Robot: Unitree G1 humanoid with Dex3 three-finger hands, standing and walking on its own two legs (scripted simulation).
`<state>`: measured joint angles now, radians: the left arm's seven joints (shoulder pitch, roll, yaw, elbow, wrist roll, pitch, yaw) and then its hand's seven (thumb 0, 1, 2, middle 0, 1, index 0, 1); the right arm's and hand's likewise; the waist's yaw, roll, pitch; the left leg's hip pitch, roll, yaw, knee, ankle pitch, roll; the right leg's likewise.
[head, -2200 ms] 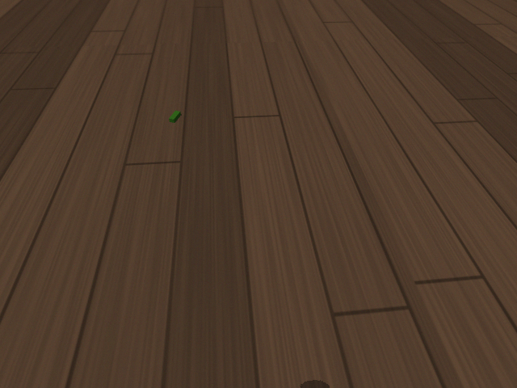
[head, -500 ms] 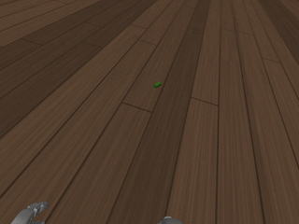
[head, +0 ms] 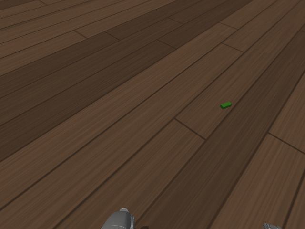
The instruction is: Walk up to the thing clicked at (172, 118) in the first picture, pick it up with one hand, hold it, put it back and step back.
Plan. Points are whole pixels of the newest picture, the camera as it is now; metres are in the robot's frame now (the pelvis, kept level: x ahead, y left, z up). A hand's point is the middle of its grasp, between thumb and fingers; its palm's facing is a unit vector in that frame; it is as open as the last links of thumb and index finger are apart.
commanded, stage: walk up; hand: left
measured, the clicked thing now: (225, 105) +1.26 -0.56 -0.76
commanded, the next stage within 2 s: none
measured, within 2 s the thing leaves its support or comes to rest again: neither
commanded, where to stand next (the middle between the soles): +1.06 -0.94 m, yaw +31 degrees
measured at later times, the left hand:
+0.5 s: hand (125, 163) +0.35 +0.13 -0.16, palm faces +0.09 -0.95 -0.31, open 7.4 cm
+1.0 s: hand (167, 158) +0.40 -0.02 -0.19, palm faces +0.27 -0.92 -0.30, open 7.4 cm
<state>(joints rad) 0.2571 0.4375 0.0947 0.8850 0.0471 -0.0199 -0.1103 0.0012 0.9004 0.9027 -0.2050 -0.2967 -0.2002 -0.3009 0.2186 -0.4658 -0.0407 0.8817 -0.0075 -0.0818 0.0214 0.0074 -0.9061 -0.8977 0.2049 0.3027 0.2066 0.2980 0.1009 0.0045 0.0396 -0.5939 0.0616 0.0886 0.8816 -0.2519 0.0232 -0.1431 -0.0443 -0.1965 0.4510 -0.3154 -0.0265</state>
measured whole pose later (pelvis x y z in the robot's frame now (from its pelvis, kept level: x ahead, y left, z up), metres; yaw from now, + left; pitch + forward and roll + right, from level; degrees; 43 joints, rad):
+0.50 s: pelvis +0.25 -0.17 -0.03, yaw +11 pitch -1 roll +1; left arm 0.16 0.48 0.12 0.74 0.05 0.05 -0.15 0.00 0.90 0.90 -0.20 -0.30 -0.20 -0.30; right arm 0.44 -0.46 -0.04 0.88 -0.02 -0.11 -0.03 0.01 -0.90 -0.90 0.21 0.30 0.22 0.30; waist -0.03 -0.12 0.04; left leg -0.28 0.12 -0.09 0.70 -0.44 -0.04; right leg -0.54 -0.15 0.04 0.78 -0.30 0.00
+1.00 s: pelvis +0.44 -0.29 -0.03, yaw +20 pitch -2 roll +1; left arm 0.31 0.45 0.09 0.77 0.07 0.09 -0.10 0.01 0.90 0.90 -0.20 -0.30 -0.20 -0.30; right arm 0.34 -0.43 -0.03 0.85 0.00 -0.10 -0.09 0.00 -0.90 -0.90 0.21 0.30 0.21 0.30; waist 0.03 -0.12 0.08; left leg -0.42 0.02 0.09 0.72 -0.28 0.05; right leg -0.49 -0.01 -0.01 1.19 -0.46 0.00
